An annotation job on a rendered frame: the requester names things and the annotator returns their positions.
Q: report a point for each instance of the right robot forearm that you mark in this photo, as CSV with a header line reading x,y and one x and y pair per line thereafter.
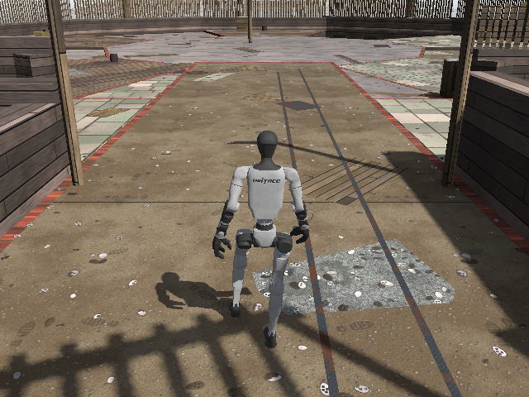
x,y
302,218

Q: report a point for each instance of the right robot upper arm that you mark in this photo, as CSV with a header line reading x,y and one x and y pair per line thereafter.
x,y
295,188

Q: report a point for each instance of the humanoid robot torso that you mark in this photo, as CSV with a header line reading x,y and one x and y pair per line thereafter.
x,y
265,200

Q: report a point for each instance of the left robot upper arm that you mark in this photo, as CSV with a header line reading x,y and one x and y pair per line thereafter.
x,y
235,189

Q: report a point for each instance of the left robot forearm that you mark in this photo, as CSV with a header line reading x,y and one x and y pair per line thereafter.
x,y
224,222

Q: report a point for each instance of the right robot hand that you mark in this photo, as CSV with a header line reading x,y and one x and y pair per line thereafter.
x,y
297,231

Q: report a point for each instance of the robot head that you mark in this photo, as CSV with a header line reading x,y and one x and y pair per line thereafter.
x,y
267,142

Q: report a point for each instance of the left robot hand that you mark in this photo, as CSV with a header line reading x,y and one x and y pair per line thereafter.
x,y
216,246

